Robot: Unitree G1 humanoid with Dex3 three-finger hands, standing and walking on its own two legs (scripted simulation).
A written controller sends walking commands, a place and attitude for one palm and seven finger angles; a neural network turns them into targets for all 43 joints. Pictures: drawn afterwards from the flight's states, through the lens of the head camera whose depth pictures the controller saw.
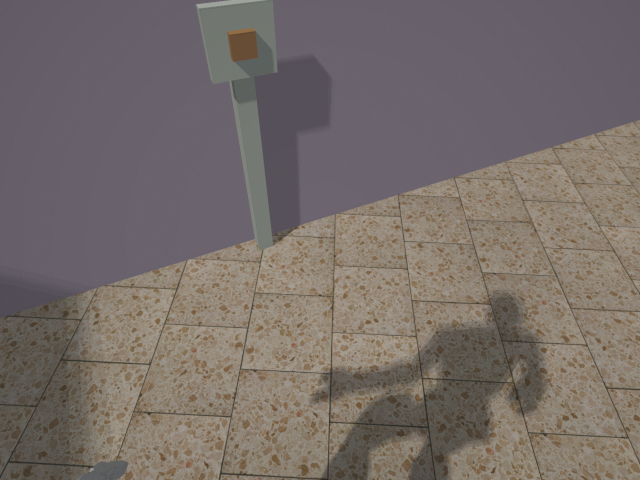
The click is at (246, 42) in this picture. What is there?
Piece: button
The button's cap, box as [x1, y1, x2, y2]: [227, 28, 257, 61]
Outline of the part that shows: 252,28 227,32 231,58 233,61 257,57 255,32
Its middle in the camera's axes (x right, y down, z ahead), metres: -0.20 -0.49 +0.97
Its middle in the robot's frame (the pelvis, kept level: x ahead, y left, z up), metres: +1.06 +0.25 +0.07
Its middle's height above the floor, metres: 0.84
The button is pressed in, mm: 0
